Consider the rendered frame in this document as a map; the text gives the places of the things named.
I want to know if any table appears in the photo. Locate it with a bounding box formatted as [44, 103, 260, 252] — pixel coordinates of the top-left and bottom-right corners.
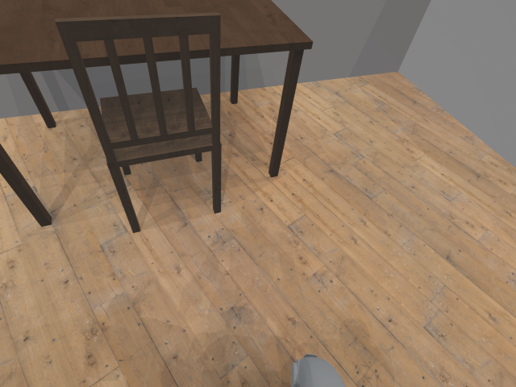
[0, 0, 313, 227]

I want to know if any robot right thigh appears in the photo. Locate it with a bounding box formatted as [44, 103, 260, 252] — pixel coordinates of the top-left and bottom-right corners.
[291, 357, 346, 387]

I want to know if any chair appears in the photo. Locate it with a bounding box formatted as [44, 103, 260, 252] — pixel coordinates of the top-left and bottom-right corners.
[55, 12, 222, 233]

